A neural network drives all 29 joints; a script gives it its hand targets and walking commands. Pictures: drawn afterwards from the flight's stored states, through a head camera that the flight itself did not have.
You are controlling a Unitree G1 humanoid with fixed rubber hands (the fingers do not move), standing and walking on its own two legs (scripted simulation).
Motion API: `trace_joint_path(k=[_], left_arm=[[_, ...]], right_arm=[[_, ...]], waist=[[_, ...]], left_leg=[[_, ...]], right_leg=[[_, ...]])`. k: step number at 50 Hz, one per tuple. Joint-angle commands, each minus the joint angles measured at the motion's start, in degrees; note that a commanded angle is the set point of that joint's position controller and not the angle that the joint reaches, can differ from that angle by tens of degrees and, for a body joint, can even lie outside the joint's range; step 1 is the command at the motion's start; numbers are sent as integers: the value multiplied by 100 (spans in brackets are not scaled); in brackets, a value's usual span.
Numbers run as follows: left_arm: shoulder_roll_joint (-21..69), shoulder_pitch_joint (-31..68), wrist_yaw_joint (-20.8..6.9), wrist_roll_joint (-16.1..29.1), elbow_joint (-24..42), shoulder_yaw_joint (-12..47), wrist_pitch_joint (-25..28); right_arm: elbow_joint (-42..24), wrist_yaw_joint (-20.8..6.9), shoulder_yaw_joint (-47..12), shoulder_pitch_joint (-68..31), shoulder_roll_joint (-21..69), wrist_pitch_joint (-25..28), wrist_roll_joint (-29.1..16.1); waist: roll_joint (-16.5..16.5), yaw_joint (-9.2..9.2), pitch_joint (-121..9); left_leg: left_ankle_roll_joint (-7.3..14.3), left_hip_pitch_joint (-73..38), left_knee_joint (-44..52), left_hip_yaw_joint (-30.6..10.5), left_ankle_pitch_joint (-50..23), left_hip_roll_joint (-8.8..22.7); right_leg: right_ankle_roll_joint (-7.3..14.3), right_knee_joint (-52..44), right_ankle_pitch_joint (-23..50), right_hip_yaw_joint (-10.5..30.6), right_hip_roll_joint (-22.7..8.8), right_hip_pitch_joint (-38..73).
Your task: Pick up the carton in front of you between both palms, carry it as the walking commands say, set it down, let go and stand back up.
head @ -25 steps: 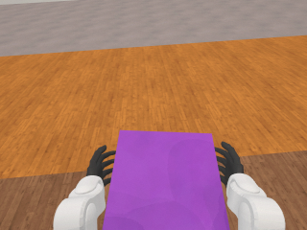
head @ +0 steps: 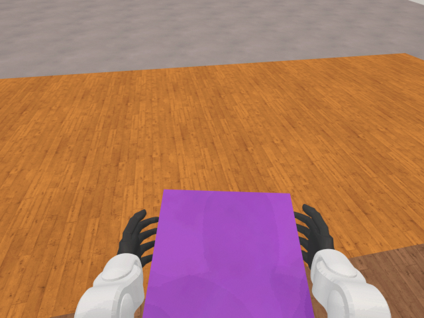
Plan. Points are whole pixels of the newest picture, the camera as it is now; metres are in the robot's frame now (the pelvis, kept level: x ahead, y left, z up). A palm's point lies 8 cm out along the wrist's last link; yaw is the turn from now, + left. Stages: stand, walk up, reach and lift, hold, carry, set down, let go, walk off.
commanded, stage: carry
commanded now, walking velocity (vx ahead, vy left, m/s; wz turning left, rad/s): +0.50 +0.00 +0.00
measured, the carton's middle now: (222, 275) +0.23 +0.00 +0.01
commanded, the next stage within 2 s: none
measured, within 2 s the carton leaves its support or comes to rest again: neither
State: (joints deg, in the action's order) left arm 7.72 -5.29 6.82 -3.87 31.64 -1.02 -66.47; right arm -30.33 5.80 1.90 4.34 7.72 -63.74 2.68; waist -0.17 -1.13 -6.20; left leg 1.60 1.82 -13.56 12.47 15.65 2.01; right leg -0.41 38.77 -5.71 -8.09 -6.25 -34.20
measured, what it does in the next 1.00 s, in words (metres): walks ahead: right foot, then left foot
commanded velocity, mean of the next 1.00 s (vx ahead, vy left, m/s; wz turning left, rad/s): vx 0.50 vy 0.00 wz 0.00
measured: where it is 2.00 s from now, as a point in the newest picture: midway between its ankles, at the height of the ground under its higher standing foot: (206, 164)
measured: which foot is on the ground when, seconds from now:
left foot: down 0.00-0.16, up 0.18-0.64, down 0.66-1.00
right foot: up 0.00-0.12, down 0.14-0.68, up 0.70-1.00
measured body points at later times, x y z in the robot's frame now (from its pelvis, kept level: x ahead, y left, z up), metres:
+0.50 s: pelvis +0.34 -0.04 +0.00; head +0.34 -0.05 +0.45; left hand +0.61 +0.13 +0.09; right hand +0.63 -0.18 +0.09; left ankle +0.46 +0.12 -0.70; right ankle +0.26 -0.11 -0.75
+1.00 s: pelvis +0.67 +0.03 -0.02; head +0.75 +0.04 +0.42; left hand +1.03 +0.18 +0.04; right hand +1.03 -0.12 +0.05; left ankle +0.60 +0.07 -0.76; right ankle +0.76 -0.10 -0.71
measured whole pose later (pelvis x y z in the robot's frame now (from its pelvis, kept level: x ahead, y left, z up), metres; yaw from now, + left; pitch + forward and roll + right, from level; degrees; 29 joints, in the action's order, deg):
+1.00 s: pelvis +0.67 +0.03 -0.02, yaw +1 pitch +6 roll -2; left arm 7.9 25.4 8.3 -3.0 7.6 -14.5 -56.7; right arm -4.9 7.9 15.1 -26.8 7.3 -54.1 0.3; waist -0.5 -2.6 4.0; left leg 6.1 12.9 -27.5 7.2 16.1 -2.3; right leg 3.2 50.4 -10.1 -2.6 -1.8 -38.9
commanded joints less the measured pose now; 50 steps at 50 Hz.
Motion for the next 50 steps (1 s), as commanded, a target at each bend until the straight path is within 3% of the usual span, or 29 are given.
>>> trace_joint_path(k=[1, 3, 5, 6, 7, 8, 9, 10, 12, 13, 15, 18, 22, 27, 29, 30, 31, 32, 33, 34, 35, 36, 37, 38, 39, 41, 45, 50], left_arm=[[4131, 2299, -443, 1472, 702, 3623, 83], [3860, 2331, -393, 1526, 768, 3552, -29], [3633, 2291, -345, 1556, 756, 3427, -123], [3549, 2238, -321, 1562, 717, 3351, -156], [3479, 2232, -298, 1564, 700, 3275, -182], [3348, 2243, -280, 1536, 701, 3175, -199], [3442, 2246, -280, 1618, 619, 3151, -198], [3641, 2336, -331, 1702, 750, 3237, -214], [4154, 2728, -443, 1804, 771, 3404, -139], [4304, 2950, -488, 1826, 770, 3466, -92], [4373, 3156, -554, 1860, 630, 3535, -4], [4091, 3388, -565, 1814, 304, 3437, 93], [3498, 4025, -381, 1722, -209, 3113, 193], [3013, 4744, 21, 1352, -1149, 2560, 313], [3040, 5073, 154, 1246, -1451, 2405, 365], [3091, 5259, 200, 1207, -1581, 2355, 395], [3154, 5442, 234, 1176, -1690, 2320, 426], [3218, 5630, 263, 1145, -1784, 2282, 450], [3244, 5840, 296, 1091, -1866, 2228, 480], [3340, 5942, 333, 1049, -1969, 2116, 499], [3432, 6033, 352, 993, -2066, 1984, 525], [3583, 6268, 374, 983, -2200, 1959, 572], [3814, 6500, 358, 995, -2229, 1996, 634], [4115, 6604, 319, 1037, -2318, 2036, 722], [4308, 6709, 270, 1064, -2335, 2061, 809], [4577, 6842, 194, 1051, -2349, 2182, 957], [4587, 6414, 149, 947, -2405, 2323, 1135], [4346, 6257, 126, 1057, -1950, 2501, 1156]], right_arm=[[-540, -559, -3500, -1814, 4000, -192, -1501], [-593, -451, -3414, -1813, 3773, -294, -1445], [-669, -361, -3371, -1909, 3592, -398, -1428], [-712, -322, -3363, -1974, 3516, -452, -1433], [-729, -283, -3342, -2005, 3409, -499, -1434], [-855, -253, -3401, -2077, 3356, -555, -1500], [-936, -257, -3452, -2096, 3366, -588, -1542], [-842, -277, -3536, -2190, 3618, -576, -1620], [-688, -378, -3541, -2413, 4126, -509, -1598], [-564, -414, -3562, -2469, 4331, -459, -1557], [-316, -432, -3529, -2536, 4481, -358, -1421], [21, -339, -3404, -2750, 4330, -244, -1235], [437, -104, -3161, -3486, 3825, -154, -1167], [1227, 222, -2609, -4306, 3191, -61, -958], [1508, 303, -2384, -4603, 3124, -10, -929], [1651, 323, -2281, -4766, 3127, 26, -936], [1798, 330, -2187, -4933, 3148, 69, -951], [2007, 331, -2093, -5004, 3186, 118, -962], [2161, 322, -2001, -5062, 3226, 160, -939], [2300, 332, -1915, -5143, 3172, 194, -926], [2373, 334, -1926, -5450, 3291, 246, -1011], [2408, 310, -2041, -5723, 3517, 305, -1139], [2390, 245, -2146, -5922, 3841, 388, -1243], [2292, 162, -2268, -6283, 4094, 470, -1390], [2230, 77, -2439, -6549, 4446, 553, -1534], [2206, -39, -2606, -6781, 4750, 701, -1639], [2288, -88, -2663, -6336, 4682, 850, -1527], [2022, -58, -2666, -5926, 4396, 853, -1423]], waist=[[-845, -15, -53], [-890, -7, 62], [-892, 64, -169], [-718, 161, -427], [-365, 256, -830], [807, 318, -1314], [2090, 378, -1557], [1519, 275, -1473], [457, 223, -1345], [277, 184, -1288], [460, 157, -1262], [681, 168, -967], [676, 355, -518], [780, 421, -226], [843, 299, -208], [858, 177, -357], [860, 11, -641], [593, -260, -1052], [40, -483, -1536], [-1102, -240, -1776], [-2095, -254, -2006], [-1771, -223, -2004], [-1122, -281, -1742], [-592, -185, -1875], [-470, -146, -1912], [-602, -111, -2087], [-508, -231, -2099], [-570, -362, -1638]], left_leg=[[500, -359, 448, -483, -1948, 1177], [425, -494, 318, -416, -2257, 1231], [299, -517, -425, -157, -3274, 1174], [157, -305, -1276, 120, -3645, 980], [14, 365, -2428, 180, -3188, 759], [-263, 1836, -4148, 54, -1812, 287], [-383, 3163, -5631, -384, 893, -446], [-184, 3581, -6445, -1046, 1152, -103], [66, 3543, -6261, -1277, 604, 394], [81, 3380, -5815, -1337, 277, 553], [64, 3149, -5321, -1124, -101, 490], [-67, 3426, -4464, -872, -447, 461], [-124, 3845, -3206, -586, -1008, 371], [97, 3448, -2104, -312, -1655, 126], [243, 3106, -1842, -353, -1725, 76], [305, 2717, -1773, -322, -1612, -24], [331, 2122, -1777, -185, -1417, -192], [311, 1157, -1517, 12, -1245, -433], [205, 57, -1483, -290, -773, -220], [392, -522, -1205, -2456, -236, 1064], [1097, -1456, -493, -4588, -377, 1856], [1238, -1470, -584, -4378, -980, 1848], [1126, -1106, -934, -3640, -2254, 1601], [993, -1063, -1049, -3240, -2365, 1517], [907, -875, -997, -2909, -2485, 1382], [872, -909, -974, -2588, -2894, 1334], [919, -1394, -1236, -2051, -4071, 1212], [743, -1438, -1399, -1363, -4761, 616]], right_leg=[[53, -595, 318, -389, 190, -39], [162, -817, 412, -426, 178, 201], [258, -930, 125, -687, 428, 1040], [256, -1139, -80, -930, 700, 1920], [255, -1147, -373, -655, 557, 3148], [818, -1618, -1304, 1723, -957, 4344], [1441, -2626, -1007, 3857, -1786, 4983], [1455, -2565, -156, 3455, -1852, 4906], [1123, -2275, 842, 2329, -1502, 4095], [908, -2387, 713, 1903, -1386, 3755], [714, -2590, 166, 1318, -1155, 3431], [804, -2847, -223, 851, -1011, 3301], [924, -2803, 243, 505, -804, 3501], [865, -2567, 1065, 174, -645, 3578], [764, -2356, 1434, 91, -693, 3688], [682, -2013, 2062, -3, -689, 3761], [574, -1426, 2787, -158, -641, 3823], [409, -288, 2995, -447, -410, 3714], [321, 1153, 1980, -440, -146, 3139], [197, 2487, 193, -270, 331, 1973], [151, 3711, -2283, 323, 1174, 337], [343, 4280, -2321, 897, 890, -46], [424, 4231, -2240, 897, 687, -147], [438, 3932, -1945, 967, 505, -275], [427, 3537, -1666, 946, 390, -262], [398, 3101, -1484, 855, 368, -178], [367, 2238, -1161, 624, 398, -820], [356, 280, 217, 86, 748, -698]])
